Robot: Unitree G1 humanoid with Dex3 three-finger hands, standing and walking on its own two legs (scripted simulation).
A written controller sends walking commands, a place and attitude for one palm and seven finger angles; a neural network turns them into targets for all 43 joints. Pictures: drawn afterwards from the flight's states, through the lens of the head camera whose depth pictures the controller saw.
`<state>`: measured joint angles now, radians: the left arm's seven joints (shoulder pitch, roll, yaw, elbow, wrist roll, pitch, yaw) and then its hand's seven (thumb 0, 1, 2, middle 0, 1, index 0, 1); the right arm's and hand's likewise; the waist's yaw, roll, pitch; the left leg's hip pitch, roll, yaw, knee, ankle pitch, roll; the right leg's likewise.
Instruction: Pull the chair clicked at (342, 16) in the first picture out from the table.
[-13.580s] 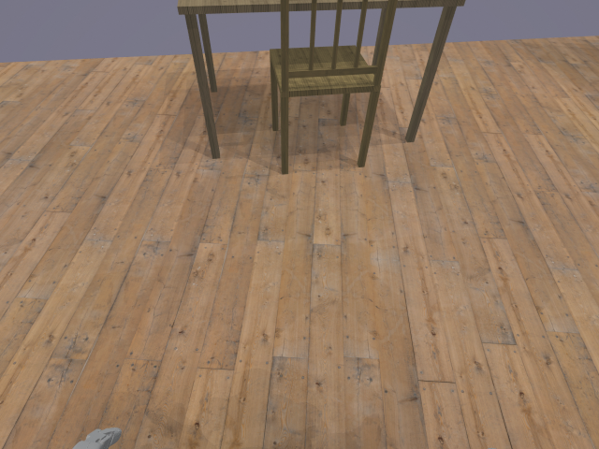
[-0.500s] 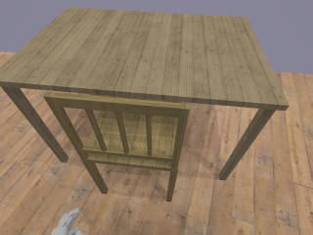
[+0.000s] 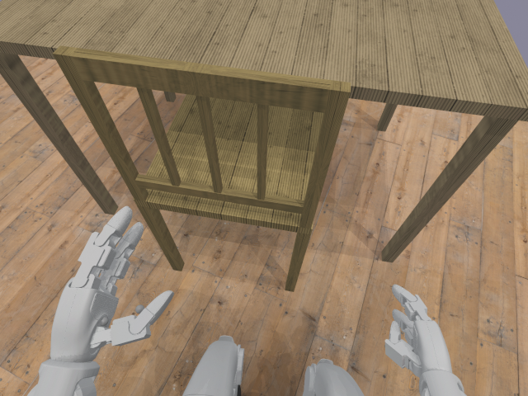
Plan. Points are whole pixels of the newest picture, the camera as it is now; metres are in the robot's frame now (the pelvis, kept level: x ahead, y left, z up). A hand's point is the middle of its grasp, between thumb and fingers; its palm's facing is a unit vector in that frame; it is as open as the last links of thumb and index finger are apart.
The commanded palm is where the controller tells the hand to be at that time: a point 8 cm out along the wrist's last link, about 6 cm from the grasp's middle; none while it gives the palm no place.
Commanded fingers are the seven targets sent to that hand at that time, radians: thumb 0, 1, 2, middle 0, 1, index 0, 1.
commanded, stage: raise the hand toward the chair's back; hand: left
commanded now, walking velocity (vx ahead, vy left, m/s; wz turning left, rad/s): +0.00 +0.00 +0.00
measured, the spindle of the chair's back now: (211, 149) +0.52 +0.16 +0.02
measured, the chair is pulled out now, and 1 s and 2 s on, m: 0.00 0.00 0.00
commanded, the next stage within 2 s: aim the fingers beside a spindle in 1.48 s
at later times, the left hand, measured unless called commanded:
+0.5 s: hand (149, 281) +0.25 +0.19 +0.04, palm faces -0.14 -0.99 -0.02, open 15.2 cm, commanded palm +0.24 +0.26 +0.07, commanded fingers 0.00 -0.43 0.33 -0.07 -0.09 -0.07 -0.09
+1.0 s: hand (107, 249) +0.28 +0.24 +0.08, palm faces -0.03 -1.00 -0.08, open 16.9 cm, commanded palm +0.25 +0.29 +0.08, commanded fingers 0.00 -0.50 0.30 -0.06 -0.08 -0.06 -0.08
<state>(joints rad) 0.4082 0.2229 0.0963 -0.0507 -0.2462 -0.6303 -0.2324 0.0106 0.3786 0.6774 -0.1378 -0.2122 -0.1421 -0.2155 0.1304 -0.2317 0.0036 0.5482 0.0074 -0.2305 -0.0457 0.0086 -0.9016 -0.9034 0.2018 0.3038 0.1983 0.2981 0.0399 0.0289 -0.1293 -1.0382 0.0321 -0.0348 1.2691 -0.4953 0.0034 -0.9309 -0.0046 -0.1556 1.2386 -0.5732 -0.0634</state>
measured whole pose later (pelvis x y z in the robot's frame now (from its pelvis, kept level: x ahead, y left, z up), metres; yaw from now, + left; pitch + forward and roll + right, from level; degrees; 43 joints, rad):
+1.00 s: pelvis +0.03 +0.03 +0.03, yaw -1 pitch +15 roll -4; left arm 0.27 0.29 0.23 0.07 -0.28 -0.41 -0.30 -0.01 -0.49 0.30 -0.06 -0.08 -0.06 -0.08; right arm 0.23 -0.24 0.02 0.55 0.03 -0.18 -0.05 0.01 -0.90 -0.90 0.21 0.30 0.20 0.30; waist -0.02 0.04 -0.13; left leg -0.91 0.01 0.01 1.11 -0.48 0.05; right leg -0.80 -0.01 -0.11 1.05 -0.52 0.00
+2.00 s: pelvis +0.04 +0.02 +0.03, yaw -1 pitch +18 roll -3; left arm 0.20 0.25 0.16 0.15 -0.25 -0.39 -0.26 -0.02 -0.50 0.30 -0.06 -0.08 -0.06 -0.08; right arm 0.22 -0.25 0.01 0.55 0.01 -0.17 -0.04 0.01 -0.90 -0.90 0.21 0.30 0.20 0.30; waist -0.04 0.04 -0.13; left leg -0.95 0.02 0.02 1.13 -0.49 0.04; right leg -0.86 -0.01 -0.10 1.09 -0.54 -0.02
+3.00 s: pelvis +0.02 +0.02 +0.00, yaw -2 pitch +22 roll -2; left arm -0.18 0.18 0.08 0.43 -0.14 -0.47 -0.09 -0.02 -0.50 0.30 -0.06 -0.08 -0.06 -0.08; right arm 0.19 -0.24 0.00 0.58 -0.01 -0.06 0.00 0.01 -0.90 -0.90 0.20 0.30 0.20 0.30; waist -0.06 0.03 -0.14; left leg -1.13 0.03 0.03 1.26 -0.52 0.03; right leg -1.05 -0.01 -0.09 1.25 -0.58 -0.03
